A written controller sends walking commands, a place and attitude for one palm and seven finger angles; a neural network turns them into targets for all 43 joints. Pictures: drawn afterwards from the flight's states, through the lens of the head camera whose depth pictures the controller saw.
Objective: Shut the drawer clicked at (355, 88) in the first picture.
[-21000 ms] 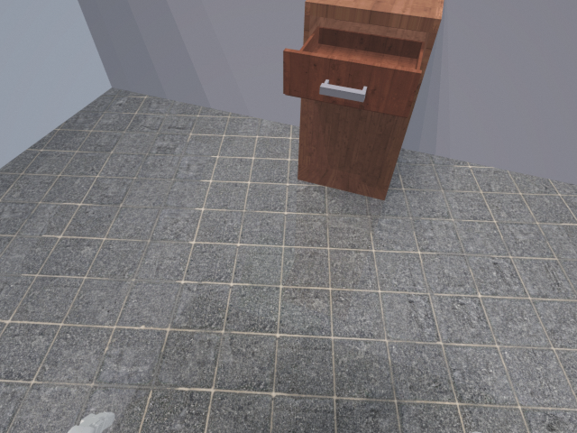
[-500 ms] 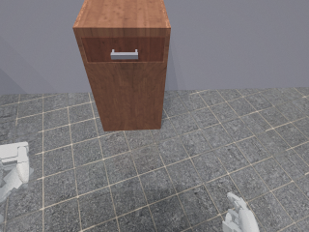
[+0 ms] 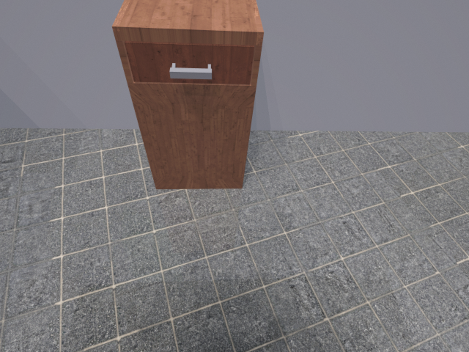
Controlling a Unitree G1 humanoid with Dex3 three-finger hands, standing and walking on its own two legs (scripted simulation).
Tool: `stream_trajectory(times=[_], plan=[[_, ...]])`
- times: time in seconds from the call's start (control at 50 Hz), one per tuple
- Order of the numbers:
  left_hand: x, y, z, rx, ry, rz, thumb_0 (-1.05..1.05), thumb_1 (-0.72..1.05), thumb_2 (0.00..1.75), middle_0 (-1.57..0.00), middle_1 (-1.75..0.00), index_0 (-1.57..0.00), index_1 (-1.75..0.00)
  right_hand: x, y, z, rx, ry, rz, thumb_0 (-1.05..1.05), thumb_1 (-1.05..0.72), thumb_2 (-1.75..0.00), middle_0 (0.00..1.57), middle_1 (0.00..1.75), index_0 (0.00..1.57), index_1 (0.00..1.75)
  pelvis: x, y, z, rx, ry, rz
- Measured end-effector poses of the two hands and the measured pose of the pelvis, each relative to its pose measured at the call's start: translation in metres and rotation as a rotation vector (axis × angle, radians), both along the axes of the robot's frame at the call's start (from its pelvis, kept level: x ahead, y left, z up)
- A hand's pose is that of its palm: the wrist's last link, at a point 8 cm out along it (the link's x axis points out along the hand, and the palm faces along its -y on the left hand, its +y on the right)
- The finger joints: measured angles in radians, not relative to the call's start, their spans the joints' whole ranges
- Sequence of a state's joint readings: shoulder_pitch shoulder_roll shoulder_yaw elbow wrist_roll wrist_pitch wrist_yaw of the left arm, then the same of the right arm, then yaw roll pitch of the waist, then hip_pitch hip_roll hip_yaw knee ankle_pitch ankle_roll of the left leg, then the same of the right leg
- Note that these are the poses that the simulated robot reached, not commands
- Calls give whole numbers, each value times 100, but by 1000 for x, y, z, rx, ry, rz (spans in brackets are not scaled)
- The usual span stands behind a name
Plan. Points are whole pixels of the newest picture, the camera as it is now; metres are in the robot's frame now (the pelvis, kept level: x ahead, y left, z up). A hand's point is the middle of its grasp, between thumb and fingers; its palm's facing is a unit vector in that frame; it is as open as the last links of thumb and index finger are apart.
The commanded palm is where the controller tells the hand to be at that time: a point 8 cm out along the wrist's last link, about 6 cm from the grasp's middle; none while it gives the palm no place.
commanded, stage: let the arm hang, fingers relaxed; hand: left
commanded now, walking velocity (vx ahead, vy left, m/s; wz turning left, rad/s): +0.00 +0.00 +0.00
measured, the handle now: (191, 69) +0.92 +0.19 -0.05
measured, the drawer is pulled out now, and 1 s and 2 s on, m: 0.00 0.00 0.00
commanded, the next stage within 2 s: look to check the result in 0.72 s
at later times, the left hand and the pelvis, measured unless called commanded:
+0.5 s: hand out of the picture +0.06 +0.21 -0.16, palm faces +0.00 -0.97 -0.26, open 7.2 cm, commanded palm none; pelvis +0.01 +0.00 +0.01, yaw -1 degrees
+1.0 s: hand out of the picture +0.05 +0.19 -0.16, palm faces +0.00 -0.97 -0.25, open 7.3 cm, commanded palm none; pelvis +0.02 -0.01 +0.01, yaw -1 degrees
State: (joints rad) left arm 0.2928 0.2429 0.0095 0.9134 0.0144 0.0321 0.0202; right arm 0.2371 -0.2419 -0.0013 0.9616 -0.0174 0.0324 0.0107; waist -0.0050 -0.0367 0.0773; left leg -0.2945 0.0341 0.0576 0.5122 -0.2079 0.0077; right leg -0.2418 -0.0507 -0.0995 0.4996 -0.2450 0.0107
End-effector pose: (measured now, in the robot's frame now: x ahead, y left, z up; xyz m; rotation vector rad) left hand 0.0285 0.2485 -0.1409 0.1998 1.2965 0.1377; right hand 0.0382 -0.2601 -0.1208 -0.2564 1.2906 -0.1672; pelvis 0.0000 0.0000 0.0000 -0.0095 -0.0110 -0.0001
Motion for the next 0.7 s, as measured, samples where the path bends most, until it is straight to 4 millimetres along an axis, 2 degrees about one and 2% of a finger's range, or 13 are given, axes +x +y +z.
stream_trajectory(times=[0.1, 0.2, 0.28, 0.4, 0.54, 0.7], plan=[[-35, 12, 4, 24, 115, 28, 1, 91, 90, -75, -95, -76, -94, -28, 5, -6, 18, 95, -34, 1, -91, -90, 20, 30, 20, 30, 1, 0, 3, -6, -1, 2], [-42, 20, 11, 53, 149, 40, 1, 91, 90, -56, -72, -57, -72, -38, 16, -13, 54, 118, -58, 1, -91, -90, 20, 30, 20, 30, 3, 2, 5, -2, -6, -2], [-30, 21, 14, 63, 128, 37, 1, 91, 90, -41, -55, -42, -55, -36, 25, -18, 81, 112, -67, 1, -91, -90, 20, 30, 20, 30, 4, 3, 6, 2, -9, -6], [0, 15, 15, 56, 55, 24, 0, 91, 90, -27, -39, -27, -39, -27, 32, -21, 103, 87, -71, 1, -91, -90, 20, 30, 20, 30, 7, 3, 7, 8, -13, -9], [29, 0, 13, 24, -10, 3, 0, 91, 90, -21, -32, -22, -32, -16, 30, -19, 101, 56, -78, 1, -91, -90, 20, 30, 20, 30, 11, 0, 8, 10, -17, -13], [35, -13, 11, -2, -9, 2, 0, 91, 90, -20, -31, -21, -30, -13, 22, -16, 82, 57, -84, 1, -91, -90, 20, 30, 20, 30, 16, -3, 9, 11, -17, -15]])
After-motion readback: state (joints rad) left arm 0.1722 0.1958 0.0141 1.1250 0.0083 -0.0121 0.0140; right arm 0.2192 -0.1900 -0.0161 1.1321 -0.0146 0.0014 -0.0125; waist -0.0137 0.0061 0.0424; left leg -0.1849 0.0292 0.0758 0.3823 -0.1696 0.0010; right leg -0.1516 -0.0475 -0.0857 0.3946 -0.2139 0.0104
